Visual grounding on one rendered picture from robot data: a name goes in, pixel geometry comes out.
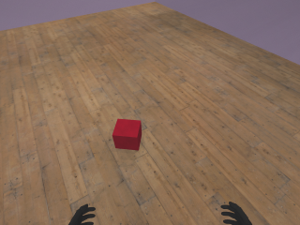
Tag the carton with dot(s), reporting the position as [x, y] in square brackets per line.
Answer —
[127, 134]

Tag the left robot hand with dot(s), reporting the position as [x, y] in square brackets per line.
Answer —
[78, 218]

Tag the right robot hand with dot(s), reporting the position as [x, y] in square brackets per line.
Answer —
[238, 214]

